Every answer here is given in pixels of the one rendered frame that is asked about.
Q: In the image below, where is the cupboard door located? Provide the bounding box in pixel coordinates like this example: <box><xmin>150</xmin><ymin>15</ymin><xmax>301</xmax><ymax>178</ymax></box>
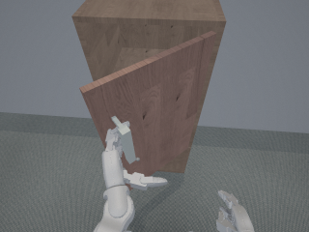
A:
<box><xmin>79</xmin><ymin>31</ymin><xmax>217</xmax><ymax>191</ymax></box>

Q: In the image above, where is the left robot forearm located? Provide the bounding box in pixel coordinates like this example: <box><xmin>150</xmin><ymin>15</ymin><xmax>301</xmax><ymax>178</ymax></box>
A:
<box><xmin>93</xmin><ymin>185</ymin><xmax>135</xmax><ymax>232</ymax></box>

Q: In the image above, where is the robot right hand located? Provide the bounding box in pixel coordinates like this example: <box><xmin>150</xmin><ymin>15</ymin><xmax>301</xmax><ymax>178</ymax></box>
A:
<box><xmin>216</xmin><ymin>189</ymin><xmax>255</xmax><ymax>232</ymax></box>

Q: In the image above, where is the robot left hand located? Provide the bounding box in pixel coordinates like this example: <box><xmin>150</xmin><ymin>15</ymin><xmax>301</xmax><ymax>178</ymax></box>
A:
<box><xmin>101</xmin><ymin>121</ymin><xmax>168</xmax><ymax>191</ymax></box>

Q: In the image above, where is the handle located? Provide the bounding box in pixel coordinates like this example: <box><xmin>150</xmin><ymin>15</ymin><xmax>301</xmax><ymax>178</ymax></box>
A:
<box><xmin>111</xmin><ymin>116</ymin><xmax>136</xmax><ymax>164</ymax></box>

